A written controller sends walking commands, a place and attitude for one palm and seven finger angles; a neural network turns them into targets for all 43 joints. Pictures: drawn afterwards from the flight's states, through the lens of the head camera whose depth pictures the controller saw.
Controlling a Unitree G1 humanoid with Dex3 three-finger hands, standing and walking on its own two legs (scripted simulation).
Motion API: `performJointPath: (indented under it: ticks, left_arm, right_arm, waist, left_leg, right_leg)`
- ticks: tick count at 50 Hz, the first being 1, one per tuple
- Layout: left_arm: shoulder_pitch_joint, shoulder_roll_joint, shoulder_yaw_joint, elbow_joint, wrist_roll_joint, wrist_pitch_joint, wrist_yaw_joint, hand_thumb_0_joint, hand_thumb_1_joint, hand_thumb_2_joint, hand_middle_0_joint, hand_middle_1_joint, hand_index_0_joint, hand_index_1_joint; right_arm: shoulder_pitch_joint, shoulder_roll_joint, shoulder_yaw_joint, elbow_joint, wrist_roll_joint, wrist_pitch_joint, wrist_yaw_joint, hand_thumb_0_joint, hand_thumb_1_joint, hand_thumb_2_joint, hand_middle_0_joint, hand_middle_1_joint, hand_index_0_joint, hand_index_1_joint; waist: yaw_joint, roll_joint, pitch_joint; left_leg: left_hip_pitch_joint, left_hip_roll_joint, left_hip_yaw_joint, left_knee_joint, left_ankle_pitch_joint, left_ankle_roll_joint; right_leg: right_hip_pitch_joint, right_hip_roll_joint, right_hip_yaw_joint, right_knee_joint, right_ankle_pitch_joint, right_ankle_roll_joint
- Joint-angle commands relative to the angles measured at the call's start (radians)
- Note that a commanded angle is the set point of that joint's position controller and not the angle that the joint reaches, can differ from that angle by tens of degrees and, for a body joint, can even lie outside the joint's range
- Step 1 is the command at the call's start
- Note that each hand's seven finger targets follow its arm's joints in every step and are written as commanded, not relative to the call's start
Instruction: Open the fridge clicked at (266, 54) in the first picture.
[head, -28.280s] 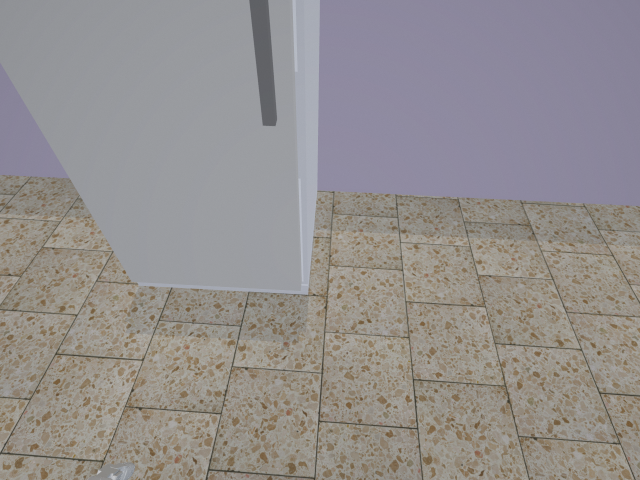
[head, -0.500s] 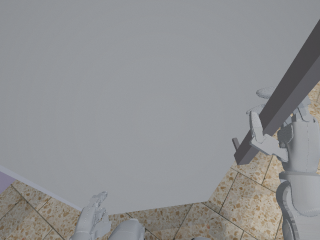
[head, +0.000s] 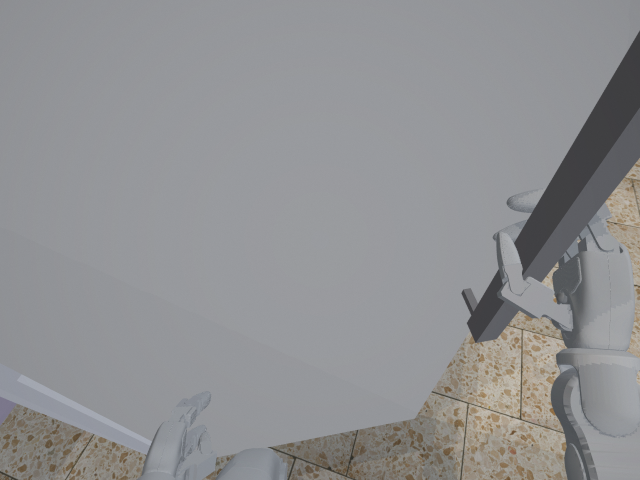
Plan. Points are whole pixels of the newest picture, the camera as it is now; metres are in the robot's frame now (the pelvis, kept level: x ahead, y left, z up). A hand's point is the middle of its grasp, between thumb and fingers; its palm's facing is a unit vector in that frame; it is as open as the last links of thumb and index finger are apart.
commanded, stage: walk backward, drawing the door open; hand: right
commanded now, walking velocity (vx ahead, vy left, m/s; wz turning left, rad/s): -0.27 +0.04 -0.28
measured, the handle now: (535, 212) +0.32 -0.17 +0.21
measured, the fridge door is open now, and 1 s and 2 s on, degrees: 63 85 81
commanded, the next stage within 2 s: stop walking and hold the door back in 0.64 s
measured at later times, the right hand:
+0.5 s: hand (563, 429) +0.16 -0.16 +0.17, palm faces +0.25 +0.95 -0.21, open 6.9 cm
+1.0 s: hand out of the picture +0.07 -0.14 +0.17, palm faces +0.38 +0.91 -0.15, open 6.2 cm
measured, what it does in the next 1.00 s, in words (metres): walks backwards, turning right: left foot, then right foot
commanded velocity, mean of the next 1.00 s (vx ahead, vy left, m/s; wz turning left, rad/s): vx -0.13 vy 0.00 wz -0.21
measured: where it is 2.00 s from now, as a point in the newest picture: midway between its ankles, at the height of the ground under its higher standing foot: outside the picture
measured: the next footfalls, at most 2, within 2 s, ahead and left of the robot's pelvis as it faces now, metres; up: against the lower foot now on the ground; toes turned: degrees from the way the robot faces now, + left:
left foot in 0.14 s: +0.00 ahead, +0.19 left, +0.00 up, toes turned +1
right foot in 0.42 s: -0.05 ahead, -0.06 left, +0.00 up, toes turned -10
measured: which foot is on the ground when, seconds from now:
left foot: up 0.00-0.12, down 0.14-0.42, up 0.44-0.74, down 0.76-1.00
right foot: down 0.00-0.14, up 0.16-0.40, down 0.42-0.76, up 0.78-1.00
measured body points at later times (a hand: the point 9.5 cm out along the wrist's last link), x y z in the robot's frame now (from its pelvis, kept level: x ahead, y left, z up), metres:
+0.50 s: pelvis -0.10 +0.03 -0.01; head -0.06 +0.00 +0.43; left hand +0.09 +0.27 -0.09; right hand +0.14 -0.21 +0.18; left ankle -0.08 +0.17 -0.70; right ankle -0.09 -0.05 -0.75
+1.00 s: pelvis -0.20 +0.08 +0.00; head -0.18 +0.07 +0.45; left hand +0.03 +0.27 -0.09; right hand +0.05 -0.19 +0.18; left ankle -0.16 +0.20 -0.75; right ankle -0.25 -0.04 -0.71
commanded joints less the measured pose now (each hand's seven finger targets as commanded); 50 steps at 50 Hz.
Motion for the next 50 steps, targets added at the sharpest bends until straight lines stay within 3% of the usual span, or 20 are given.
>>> performJointPath:
  ticks: [1, 5, 7, 8, 9, 11, 16, 19, 21, 22, 25, 30, 36, 37, 38, 39, 41, 43, 47, 50]
  left_arm:
    - [-0.101, 0.151, 0.049, -0.162, 0.000, -0.045, 0.026, 0.000, 0.900, 0.900, -0.200, -0.300, -0.200, -0.300]
    - [-0.116, 0.134, 0.034, -0.183, 0.006, -0.035, 0.029, 0.000, 0.900, 0.900, -0.200, -0.300, -0.200, -0.300]
    - [-0.137, 0.090, 0.016, -0.204, -0.003, -0.022, 0.027, 0.000, 0.900, 0.900, -0.200, -0.300, -0.200, -0.300]
    - [-0.124, 0.093, 0.019, -0.212, -0.004, -0.032, 0.023, 0.000, 0.900, 0.900, -0.200, -0.300, -0.200, -0.300]
    - [-0.086, 0.112, 0.049, -0.204, -0.006, -0.041, 0.021, 0.000, 0.900, 0.900, -0.200, -0.300, -0.200, -0.300]
    - [-0.149, 0.096, 0.032, -0.212, -0.005, -0.045, 0.027, 0.000, 0.900, 0.900, -0.200, -0.300, -0.200, -0.300]
    - [-0.109, 0.090, 0.037, -0.193, 0.013, -0.043, 0.046, 0.000, 0.900, 0.900, -0.200, -0.300, -0.200, -0.300]
    - [-0.074, 0.122, 0.065, -0.195, 0.009, -0.038, 0.055, 0.000, 0.900, 0.900, -0.200, -0.300, -0.200, -0.300]
    - [-0.110, 0.186, 0.091, -0.217, -0.011, -0.045, 0.044, 0.000, 0.900, 0.900, -0.200, -0.300, -0.200, -0.300]
    - [-0.108, 0.136, 0.056, -0.186, 0.011, -0.045, 0.024, 0.000, 0.900, 0.900, -0.200, -0.300, -0.200, -0.300]
    - [-0.100, 0.164, 0.079, -0.131, 0.007, -0.051, 0.019, 0.000, 0.900, 0.900, -0.200, -0.300, -0.200, -0.300]
    - [-0.122, 0.155, 0.049, -0.144, 0.003, -0.036, 0.025, 0.000, 0.900, 0.900, -0.200, -0.300, -0.200, -0.300]
    - [-0.156, 0.139, 0.023, -0.173, 0.009, -0.012, 0.031, 0.000, 0.900, 0.900, -0.200, -0.300, -0.200, -0.300]
    - [-0.161, 0.122, 0.015, -0.181, 0.005, -0.005, 0.028, 0.000, 0.900, 0.900, -0.200, -0.300, -0.200, -0.300]
    - [-0.155, 0.104, 0.006, -0.176, -0.006, 0.001, 0.034, 0.000, 0.900, 0.900, -0.200, -0.300, -0.200, -0.300]
    - [-0.148, 0.123, 0.026, -0.173, -0.018, -0.001, 0.037, 0.000, 0.900, 0.900, -0.200, -0.300, -0.200, -0.300]
    - [-0.139, 0.135, 0.040, -0.132, -0.017, -0.015, 0.039, 0.000, 0.900, 0.900, -0.200, -0.300, -0.200, -0.300]
    - [-0.149, 0.112, 0.011, -0.116, -0.008, 0.000, 0.060, 0.000, 0.900, 0.900, -0.200, -0.300, -0.200, -0.300]
    - [-0.140, 0.126, 0.023, -0.112, 0.012, 0.008, 0.074, 0.000, 0.900, 0.900, -0.200, -0.300, -0.200, -0.300]
    - [-0.122, 0.139, 0.033, -0.109, 0.014, 0.011, 0.072, 0.000, 0.900, 0.900, -0.200, -0.300, -0.200, -0.300]
  right_arm:
    - [-0.213, -0.104, -0.141, -0.287, 0.022, -0.101, -0.035, 0.000, -0.900, -0.900, 0.450, 1.400, 0.450, 1.400]
    - [-0.220, -0.150, -0.182, -0.298, 0.016, -0.114, -0.023, 0.000, -0.900, -0.900, 0.450, 1.400, 0.450, 1.400]
    - [-0.217, -0.256, -0.252, -0.317, 0.019, -0.119, -0.030, 0.000, -0.900, -0.900, 0.450, 1.400, 0.450, 1.400]
    - [-0.216, -0.291, -0.323, -0.337, 0.021, -0.123, -0.047, 0.000, -0.900, -0.900, 0.450, 1.400, 0.450, 1.400]
    - [-0.203, -0.262, -0.327, -0.337, 0.022, -0.117, -0.045, 0.000, -0.900, -0.900, 0.450, 1.400, 0.450, 1.400]
    - [-0.159, -0.235, -0.331, -0.361, 0.029, -0.124, -0.051, 0.000, -0.900, -0.900, 0.450, 1.400, 0.450, 1.400]
    - [-0.021, -0.205, -0.311, -0.320, 0.012, -0.148, -0.071, 0.000, -0.900, -0.900, 0.450, 1.400, 0.450, 1.400]
    - [-0.078, -0.158, -0.246, -0.339, 0.008, -0.167, -0.068, 0.000, -0.900, -0.900, 0.450, 1.400, 0.450, 1.400]
    - [-0.075, -0.108, -0.172, -0.300, 0.016, -0.183, -0.060, 0.000, -0.900, -0.900, 0.450, 1.400, 0.450, 1.400]
    - [-0.163, -0.120, -0.162, -0.361, -0.005, -0.198, -0.050, 0.000, -0.900, -0.900, 0.450, 1.400, 0.450, 1.400]
    - [-0.184, -0.128, -0.161, -0.297, -0.016, -0.179, -0.045, 0.000, -0.900, -0.900, 0.450, 1.400, 0.450, 1.400]
    - [-0.250, -0.090, -0.098, -0.300, 0.013, -0.150, -0.032, 0.000, -0.900, -0.900, 0.450, 1.400, 0.450, 1.400]
    - [-0.215, -0.139, -0.142, -0.298, 0.014, -0.136, -0.012, 0.000, -0.900, -0.900, 0.450, 1.400, 0.450, 1.400]
    - [-0.213, -0.140, -0.141, -0.306, 0.020, -0.138, -0.007, 0.000, -0.900, -0.900, 0.450, 1.400, 0.450, 1.400]
    - [-0.200, -0.118, -0.113, -0.125, 0.015, -0.110, -0.011, 0.000, -0.900, -0.900, 0.450, 1.400, 0.450, 1.400]
    - [-0.290, -0.124, -0.132, -0.064, 0.018, -0.086, -0.019, 0.000, -0.900, -0.900, 0.450, 1.400, 0.450, 1.400]
    - [-0.537, -0.058, -0.053, -0.032, 0.023, -0.067, -0.029, 0.000, -0.900, -0.900, 0.450, 1.400, 0.450, 1.400]
    - [-0.535, -0.129, -0.152, 0.107, 0.021, -0.065, -0.060, 0.000, -0.900, -0.900, 0.450, 1.400, 0.450, 1.400]
    - [-0.585, -0.120, -0.105, 0.208, -0.006, -0.057, -0.050, 0.000, -0.900, -0.900, 0.450, 1.400, 0.450, 1.400]
    - [-0.713, -0.057, -0.021, 0.243, -0.015, -0.057, -0.036, 0.000, -0.900, -0.900, 0.450, 1.400, 0.450, 1.400]
  waist:
    - [-0.027, -0.199, -0.279]
    - [-0.060, -0.079, -0.286]
    - [-0.052, 0.268, -0.253]
    - [-0.067, 0.284, -0.264]
    - [-0.042, 0.343, -0.332]
    - [-0.035, 0.222, -0.301]
    - [-0.028, 0.183, -0.326]
    - [-0.003, 0.092, -0.379]
    - [-0.055, -0.308, -0.349]
    - [-0.032, -0.278, -0.362]
    - [-0.005, -0.134, -0.277]
    - [-0.030, -0.184, -0.309]
    - [-0.066, -0.046, -0.342]
    - [-0.064, 0.062, -0.338]
    - [-0.052, 0.247, -0.294]
    - [-0.066, 0.355, -0.263]
    - [-0.018, 0.307, -0.270]
    - [-0.006, 0.199, -0.291]
    - [-0.055, 0.253, -0.317]
    - [-0.037, 0.206, -0.385]
  left_leg:
    - [0.171, -0.009, -0.023, -0.206, -0.011, 0.010]
    - [0.338, 0.034, -0.030, -0.726, 0.271, 0.028]
    - [0.270, 0.352, -0.297, -0.776, 0.486, 0.172]
    - [0.225, 0.476, -0.356, -0.747, 0.702, 0.262]
    - [0.241, 0.475, -0.300, -0.697, 0.730, 0.275]
    - [0.302, 0.407, -0.146, -0.592, 0.834, 0.266]
    - [0.348, 0.377, -0.063, -0.504, 0.912, 0.208]
    - [0.276, 0.285, -0.025, -0.303, 0.740, 0.136]
    - [0.000, 0.064, 0.044, 0.043, -0.028, 0.035]
    - [-0.007, 0.030, -0.052, 0.170, -0.186, 0.023]
    - [-0.030, 0.037, -0.079, 0.137, -0.067, 0.007]
    - [0.132, 0.009, -0.046, -0.122, -0.007, 0.022]
    - [0.359, 0.032, -0.043, -0.689, 0.263, 0.046]
    - [0.332, 0.106, -0.087, -0.756, 0.322, 0.078]
    - [0.272, 0.302, -0.272, -0.782, 0.392, 0.162]
    - [0.111, 0.466, -0.453, -0.815, 0.286, 0.264]
    - [0.166, 0.425, -0.373, -0.697, 0.470, 0.245]
    - [0.231, 0.374, -0.221, -0.627, 0.602, 0.201]
    - [0.305, 0.327, -0.222, -0.659, 0.482, 0.154]
    - [0.315, 0.259, -0.192, -0.589, 0.433, 0.098]
  right_leg:
    - [0.090, -0.220, 0.233, -0.228, 0.083, -0.104]
    - [0.067, -0.079, 0.139, -0.061, -0.091, -0.011]
    - [-0.099, 0.092, -0.053, 0.351, -0.320, 0.079]
    - [-0.197, 0.105, -0.029, 0.663, -0.426, 0.071]
    - [-0.203, 0.103, 0.020, 0.842, -0.432, 0.066]
    - [-0.228, 0.068, -0.003, 0.808, -0.403, 0.078]
    - [-0.104, 0.077, -0.112, 0.315, -0.331, 0.053]
    - [0.146, 0.049, -0.103, -0.120, 0.087, 0.053]
    - [0.335, -0.321, 0.272, -0.159, 0.889, -0.097]
    - [0.268, -0.340, 0.346, -0.141, 0.936, -0.153]
    - [0.197, -0.261, 0.266, -0.125, 0.663, -0.147]
    - [0.152, -0.225, 0.217, -0.190, 0.342, -0.126]
    - [0.088, -0.110, 0.165, -0.111, -0.012, -0.039]
    - [0.075, -0.039, 0.112, 0.006, -0.117, -0.003]
    - [-0.021, 0.066, -0.020, 0.250, -0.245, 0.054]
    - [-0.110, 0.120, -0.005, 0.582, -0.334, 0.076]
    - [-0.192, 0.096, 0.069, 0.774, -0.279, 0.075]
    - [-0.209, 0.077, 0.008, 0.670, -0.210, 0.072]
    - [-0.088, 0.087, -0.127, 0.152, -0.209, 0.028]
    - [0.116, 0.092, -0.162, -0.165, -0.021, 0.011]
